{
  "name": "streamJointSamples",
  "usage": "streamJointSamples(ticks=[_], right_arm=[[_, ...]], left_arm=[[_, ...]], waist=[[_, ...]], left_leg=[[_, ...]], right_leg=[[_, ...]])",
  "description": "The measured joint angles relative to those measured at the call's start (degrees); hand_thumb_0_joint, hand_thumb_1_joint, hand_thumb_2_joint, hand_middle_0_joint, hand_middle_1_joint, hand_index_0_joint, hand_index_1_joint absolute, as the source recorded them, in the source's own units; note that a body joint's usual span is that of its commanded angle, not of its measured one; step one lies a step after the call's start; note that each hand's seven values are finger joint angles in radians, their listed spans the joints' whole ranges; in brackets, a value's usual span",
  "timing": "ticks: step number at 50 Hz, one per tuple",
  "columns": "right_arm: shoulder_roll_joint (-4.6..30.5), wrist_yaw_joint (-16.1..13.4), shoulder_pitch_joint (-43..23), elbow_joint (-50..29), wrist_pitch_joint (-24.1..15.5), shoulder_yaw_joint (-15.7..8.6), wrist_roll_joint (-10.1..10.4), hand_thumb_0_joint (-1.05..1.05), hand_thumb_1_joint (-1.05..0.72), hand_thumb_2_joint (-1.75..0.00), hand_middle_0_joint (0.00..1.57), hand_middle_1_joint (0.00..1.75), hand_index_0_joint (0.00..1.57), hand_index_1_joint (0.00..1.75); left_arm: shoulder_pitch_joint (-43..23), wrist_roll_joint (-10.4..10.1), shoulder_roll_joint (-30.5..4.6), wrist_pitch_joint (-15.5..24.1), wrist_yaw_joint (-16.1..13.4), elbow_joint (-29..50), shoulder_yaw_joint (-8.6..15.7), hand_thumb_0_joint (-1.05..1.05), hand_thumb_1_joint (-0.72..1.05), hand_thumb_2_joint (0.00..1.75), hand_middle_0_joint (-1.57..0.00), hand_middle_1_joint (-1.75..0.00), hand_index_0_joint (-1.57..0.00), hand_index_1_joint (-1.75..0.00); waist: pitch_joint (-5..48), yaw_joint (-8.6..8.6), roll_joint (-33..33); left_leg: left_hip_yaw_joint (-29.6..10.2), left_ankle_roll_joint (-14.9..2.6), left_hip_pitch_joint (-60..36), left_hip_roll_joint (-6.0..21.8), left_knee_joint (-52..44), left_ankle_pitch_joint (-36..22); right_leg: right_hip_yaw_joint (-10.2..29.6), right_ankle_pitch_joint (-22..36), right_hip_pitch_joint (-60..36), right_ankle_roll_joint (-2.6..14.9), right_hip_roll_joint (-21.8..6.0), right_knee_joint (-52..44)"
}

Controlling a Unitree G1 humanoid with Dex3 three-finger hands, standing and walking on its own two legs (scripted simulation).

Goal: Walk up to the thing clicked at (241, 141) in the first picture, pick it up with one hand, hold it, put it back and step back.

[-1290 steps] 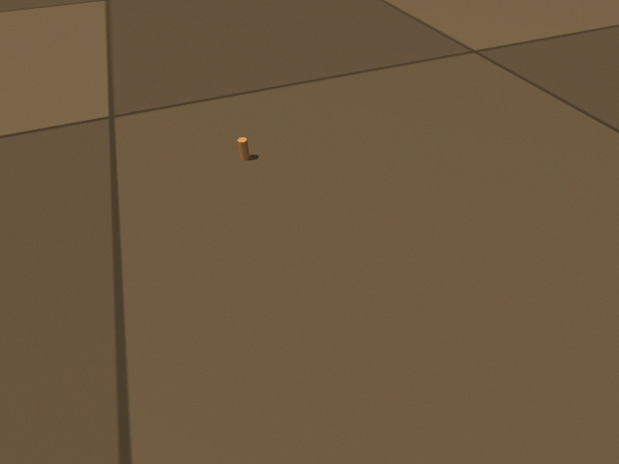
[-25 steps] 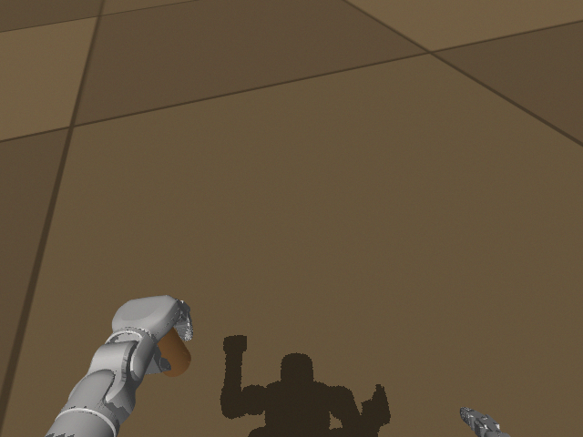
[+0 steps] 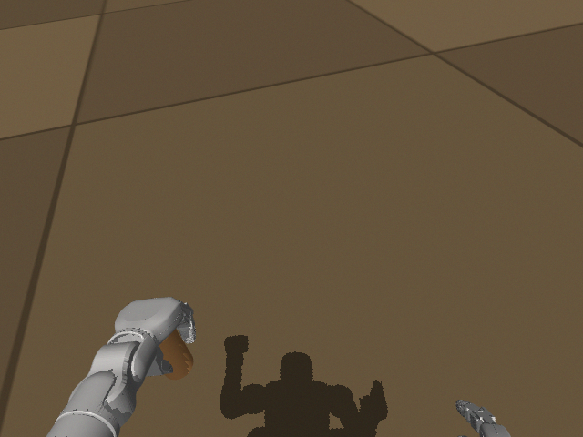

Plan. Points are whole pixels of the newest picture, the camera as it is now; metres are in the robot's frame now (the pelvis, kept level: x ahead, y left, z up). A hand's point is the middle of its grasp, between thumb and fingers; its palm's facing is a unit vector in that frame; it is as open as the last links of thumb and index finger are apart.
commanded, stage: hold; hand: left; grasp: from above
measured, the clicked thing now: (167, 348) +0.30 +0.23 -0.07
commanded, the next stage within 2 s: crouch in 0.20 s
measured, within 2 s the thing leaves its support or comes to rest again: neither
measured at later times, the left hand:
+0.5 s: hand (162, 351) +0.29 +0.22 -0.04, palm faces -0.46 -0.06 -0.88, open 7.2 cm
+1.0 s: hand (197, 366) +0.35 +0.23 -0.26, palm faces -0.41 +0.04 -0.91, open 7.1 cm
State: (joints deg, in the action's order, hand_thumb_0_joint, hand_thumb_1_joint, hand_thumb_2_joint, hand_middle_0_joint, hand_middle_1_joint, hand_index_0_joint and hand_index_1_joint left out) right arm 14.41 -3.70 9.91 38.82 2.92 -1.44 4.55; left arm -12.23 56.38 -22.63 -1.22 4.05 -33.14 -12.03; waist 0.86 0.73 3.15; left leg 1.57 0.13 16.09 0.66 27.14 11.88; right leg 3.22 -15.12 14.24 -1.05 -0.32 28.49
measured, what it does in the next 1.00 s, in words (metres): lowers itself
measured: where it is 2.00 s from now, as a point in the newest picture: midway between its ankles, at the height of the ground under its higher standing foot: outside the picture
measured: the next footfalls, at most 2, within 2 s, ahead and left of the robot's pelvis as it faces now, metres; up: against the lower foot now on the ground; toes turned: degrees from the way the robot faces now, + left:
none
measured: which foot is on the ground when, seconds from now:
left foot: down 0.00-1.00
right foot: down 0.00-1.00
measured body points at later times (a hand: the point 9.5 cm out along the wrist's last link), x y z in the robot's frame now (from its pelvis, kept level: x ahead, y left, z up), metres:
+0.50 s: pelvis +0.00 +0.00 +0.00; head +0.01 -0.02 +0.45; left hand +0.31 +0.22 +0.01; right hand +0.15 -0.25 -0.12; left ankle +0.03 +0.12 -0.74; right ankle +0.00 -0.13 -0.74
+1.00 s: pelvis -0.05 +0.01 -0.15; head +0.10 +0.02 +0.27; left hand +0.37 +0.23 -0.21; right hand +0.01 -0.28 -0.27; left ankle +0.02 +0.12 -0.74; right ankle +0.00 -0.13 -0.74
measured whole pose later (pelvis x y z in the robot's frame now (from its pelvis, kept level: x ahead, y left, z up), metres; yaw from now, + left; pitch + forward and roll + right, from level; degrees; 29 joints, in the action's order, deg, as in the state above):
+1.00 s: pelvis -0.05 +0.01 -0.15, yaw +0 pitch +27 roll -3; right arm 15.4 -1.1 14.2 42.3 0.7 -4.5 -1.2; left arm -37.7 66.6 -23.9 2.5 -20.2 -68.2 -5.9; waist 10.2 -6.9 2.3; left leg -1.6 -0.2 78.7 1.5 80.5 28.9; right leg 0.9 -32.3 74.5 -1.8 1.5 79.7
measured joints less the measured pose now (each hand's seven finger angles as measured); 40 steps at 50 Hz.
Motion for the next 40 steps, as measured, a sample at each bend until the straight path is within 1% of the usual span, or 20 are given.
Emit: streamJointSamples(ticks=[9,14,18,22,24,27,31,37,40], right_arm=[[0.0,0.0,0.5,0.6,0.3,-0.3,0.0,0.01,-0.92,-0.91,0.2,0.3,0.2,0.3],[0.0,0.0,0.8,0.7,0.5,-0.4,0.0,0.01,-0.92,-0.91,0.2,0.3,0.2,0.3],[0.0,0.1,0.7,0.6,0.6,-0.4,0.0,0.01,-0.92,-0.91,0.2,0.3,0.2,0.3],[-0.1,0.1,0.7,0.3,0.8,-0.4,0.0,0.01,-0.91,-0.91,0.2,0.3,0.2,0.3],[-0.2,0.1,0.6,0.1,0.9,-0.3,-0.1,0.01,-0.91,-0.91,0.2,0.3,0.2,0.3],[-0.3,0.3,0.4,-0.1,1.1,-0.3,-0.4,0.01,-0.91,-0.91,0.2,0.3,0.2,0.3],[-0.2,0.8,-0.1,0.0,1.1,-0.4,-1.4,0.01,-0.9,-0.9,0.2,0.3,0.2,0.3],[0.8,2.4,0.6,0.6,0.2,-1.8,-3.3,0.01,-0.9,-0.9,0.2,0.3,0.2,0.3],[1.4,2.9,1.4,1.1,-0.3,-2.5,-3.9,0.01,-0.9,-0.9,0.2,0.3,0.2,0.3]], left_arm=[[-0.5,0.2,-0.2,0.2,-0.9,-0.7,0.2,-0.02,0.22,0.5,-0.74,-0.75,-0.91,-0.67],[-1.0,0.1,-0.3,0.2,-0.9,-1.1,-0.1,-0.02,0.22,0.5,-0.74,-0.75,-0.91,-0.68],[-0.7,-0.2,-0.1,0.3,-0.8,-1.1,0.1,-0.02,0.22,0.5,-0.74,-0.75,-0.9,-0.68],[-0.4,0.2,0.1,0.9,-1.3,-1.9,0.3,-0.02,0.22,0.5,-0.73,-0.75,-0.9,-0.69],[-0.5,0.6,0.3,1.6,-2.0,-3.0,0.4,-0.02,0.22,0.5,-0.73,-0.75,-0.9,-0.69],[-1.2,1.8,0.5,3.0,-3.9,-5.8,0.8,-0.02,0.23,0.5,-0.73,-0.75,-0.9,-0.68],[-3.9,4.2,0.5,5.0,-8.1,-11.9,1.1,-0.02,0.23,0.5,-0.73,-0.75,-0.9,-0.68],[-11.0,8.6,0.4,6.0,-16.5,-21.8,1.6,-0.02,0.22,0.5,-0.73,-0.75,-0.9,-0.68],[-15.0,10.2,0.2,6.0,-19.8,-26.1,2.3,-0.02,0.22,0.51,-0.73,-0.75,-0.91,-0.68]], waist=[[-0.1,0.09,0.0],[0.1,0.1,0.2],[0.2,-0.13,0.2],[0.2,-0.4,0.1],[0.1,-0.59,-0.2],[-0.1,-0.95,-0.9],[0.0,-1.66,-1.9],[3.1,-2.71,-2.6],[5.2,-3.72,-2.6]], left_leg=[[-0.1,-0.06,-0.1,-0.1,-0.3,0.0],[-0.1,-0.08,-0.3,-0.1,-0.4,0.0],[0.0,-0.09,-0.4,-0.1,-0.5,0.0],[-0.1,-0.1,-0.1,-0.1,-0.3,0.1],[-0.2,-0.07,0.4,-0.1,0.0,0.1],[-0.5,0.0,2.1,-0.2,1.3,0.5],[-1.1,0.13,8.1,-0.1,6.3,2.0],[-2.1,0.38,25.3,0.4,21.3,7.2],[-2.6,0.3,34.9,0.6,30.1,10.2]], right_leg=[[-0.1,0.1,-0.3,-0.06,-0.1,-0.5],[-0.1,0.1,-0.5,-0.08,-0.1,-0.7],[0.0,0.1,-0.5,-0.08,-0.1,-0.7],[-0.1,0.0,-0.3,-0.1,-0.1,-0.5],[-0.2,-0.2,0.2,-0.07,-0.1,-0.1],[-0.4,-0.6,1.9,0.01,-0.1,1.3],[-1.0,-2.3,7.6,0.1,0.0,6.1],[-1.8,-7.3,23.9,-0.06,0.7,20.1],[-2.2,-10.3,33.2,-0.2,1.1,28.4]])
